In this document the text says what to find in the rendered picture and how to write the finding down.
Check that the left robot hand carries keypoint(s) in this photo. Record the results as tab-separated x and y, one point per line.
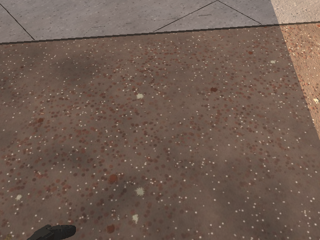
58	232

